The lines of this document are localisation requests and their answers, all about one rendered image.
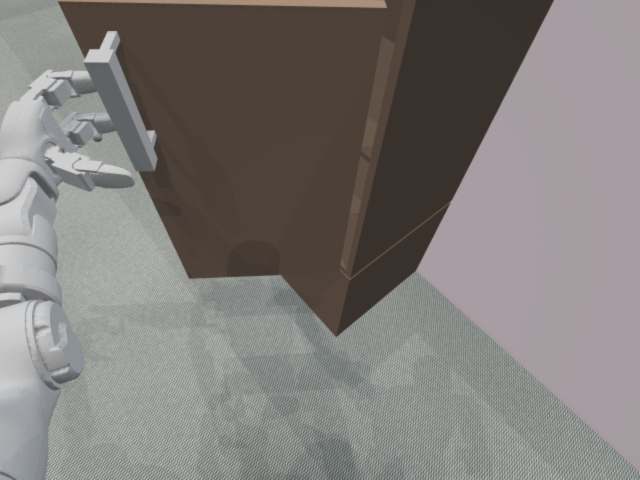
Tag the robot left upper arm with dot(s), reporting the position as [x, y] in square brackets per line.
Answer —
[39, 354]

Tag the robot left forearm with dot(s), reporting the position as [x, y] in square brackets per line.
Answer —
[28, 241]

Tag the cupboard door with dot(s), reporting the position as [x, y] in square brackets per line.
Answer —
[260, 109]

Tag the robot left hand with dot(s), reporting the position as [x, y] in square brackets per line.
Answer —
[30, 132]

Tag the handle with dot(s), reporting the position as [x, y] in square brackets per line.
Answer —
[109, 80]

